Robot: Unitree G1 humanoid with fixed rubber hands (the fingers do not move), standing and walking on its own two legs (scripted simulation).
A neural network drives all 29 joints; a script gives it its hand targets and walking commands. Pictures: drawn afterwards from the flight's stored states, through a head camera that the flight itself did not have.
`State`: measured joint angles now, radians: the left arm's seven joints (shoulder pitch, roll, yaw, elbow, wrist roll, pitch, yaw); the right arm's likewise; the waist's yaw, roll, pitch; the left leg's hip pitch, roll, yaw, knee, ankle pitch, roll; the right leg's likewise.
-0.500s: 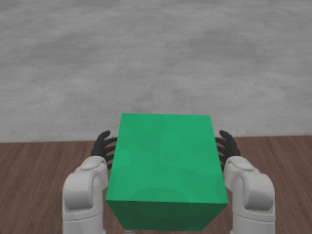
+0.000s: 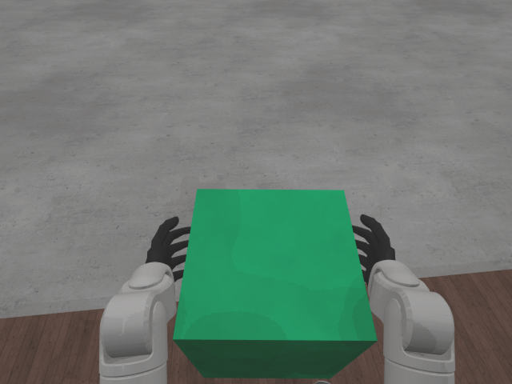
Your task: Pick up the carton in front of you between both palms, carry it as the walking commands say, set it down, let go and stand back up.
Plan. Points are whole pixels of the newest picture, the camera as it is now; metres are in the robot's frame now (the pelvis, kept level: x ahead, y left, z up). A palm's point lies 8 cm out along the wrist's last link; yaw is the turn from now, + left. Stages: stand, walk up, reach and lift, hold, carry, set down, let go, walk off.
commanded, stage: carry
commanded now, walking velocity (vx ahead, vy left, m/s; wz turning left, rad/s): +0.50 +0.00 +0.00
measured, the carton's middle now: (268, 290) +0.26 +0.00 +0.03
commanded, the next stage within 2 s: none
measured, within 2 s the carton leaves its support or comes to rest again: neither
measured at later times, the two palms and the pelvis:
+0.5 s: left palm (208, 98) +0.68 +0.13 +0.12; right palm (340, 98) +0.69 -0.17 +0.11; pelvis +0.32 -0.03 -0.01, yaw +1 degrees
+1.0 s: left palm (223, 47) +1.04 +0.13 +0.08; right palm (319, 47) +1.04 -0.17 +0.09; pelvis +0.67 -0.01 -0.04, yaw +2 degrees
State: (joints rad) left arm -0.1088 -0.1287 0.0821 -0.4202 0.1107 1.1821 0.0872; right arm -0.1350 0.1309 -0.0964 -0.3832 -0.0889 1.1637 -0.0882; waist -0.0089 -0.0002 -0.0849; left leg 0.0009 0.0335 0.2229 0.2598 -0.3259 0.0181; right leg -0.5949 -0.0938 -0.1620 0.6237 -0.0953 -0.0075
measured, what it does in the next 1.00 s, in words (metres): walks ahead: right foot, then left foot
